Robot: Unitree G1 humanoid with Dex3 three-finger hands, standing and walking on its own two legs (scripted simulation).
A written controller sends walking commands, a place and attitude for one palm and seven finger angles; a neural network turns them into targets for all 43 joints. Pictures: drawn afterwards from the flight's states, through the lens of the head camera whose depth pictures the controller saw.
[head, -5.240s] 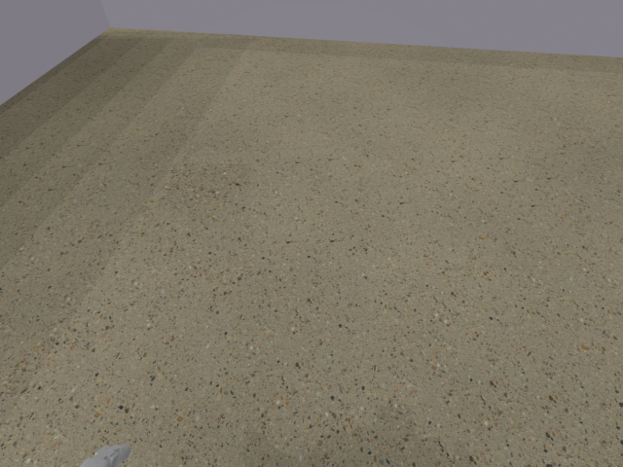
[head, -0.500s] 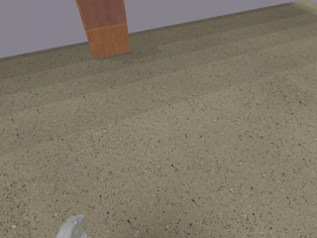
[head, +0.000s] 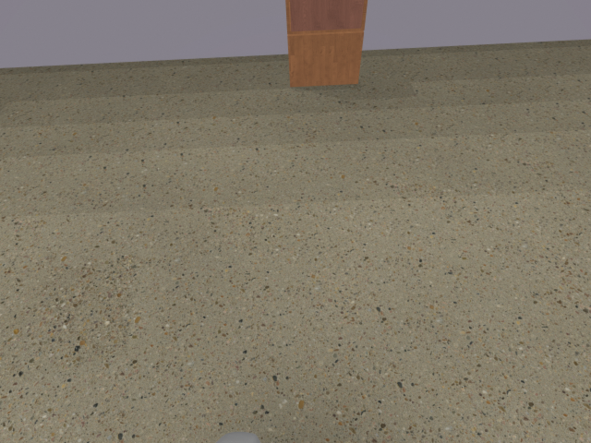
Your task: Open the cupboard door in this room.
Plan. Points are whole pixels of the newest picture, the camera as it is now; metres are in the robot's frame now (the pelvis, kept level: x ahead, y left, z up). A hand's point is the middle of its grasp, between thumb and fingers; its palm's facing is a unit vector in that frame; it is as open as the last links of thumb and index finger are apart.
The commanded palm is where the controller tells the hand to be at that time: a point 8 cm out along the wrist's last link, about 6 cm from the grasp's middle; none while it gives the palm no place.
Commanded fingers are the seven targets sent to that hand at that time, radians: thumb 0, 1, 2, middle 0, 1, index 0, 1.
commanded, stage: turn or walk to find it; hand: left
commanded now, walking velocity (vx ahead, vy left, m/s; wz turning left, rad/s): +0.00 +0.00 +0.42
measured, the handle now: out of the picture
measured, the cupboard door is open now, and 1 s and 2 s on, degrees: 0 0 0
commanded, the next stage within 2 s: stand and wait in 0.98 s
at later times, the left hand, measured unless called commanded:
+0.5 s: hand out of the picture +0.04 +0.25 -0.15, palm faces +0.21 -0.94 -0.27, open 7.4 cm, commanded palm none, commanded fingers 0.00 0.90 0.90 -0.20 -0.30 -0.20 -0.30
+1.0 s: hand out of the picture -0.09 +0.19 -0.16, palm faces +0.44 -0.86 -0.25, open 7.4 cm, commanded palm none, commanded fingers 0.00 0.90 0.90 -0.20 -0.30 -0.20 -0.30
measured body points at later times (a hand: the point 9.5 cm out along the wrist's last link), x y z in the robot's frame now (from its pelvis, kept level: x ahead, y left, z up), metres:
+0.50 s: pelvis -0.02 +0.02 +0.00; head +0.00 +0.02 +0.45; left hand +0.03 +0.30 -0.13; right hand +0.09 -0.21 -0.15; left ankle -0.03 +0.13 -0.74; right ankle +0.00 -0.12 -0.70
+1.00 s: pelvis -0.05 -0.01 +0.00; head -0.02 -0.01 +0.45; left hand -0.11 +0.23 -0.14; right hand +0.10 -0.23 -0.16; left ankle -0.12 +0.12 -0.70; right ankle +0.00 -0.11 -0.74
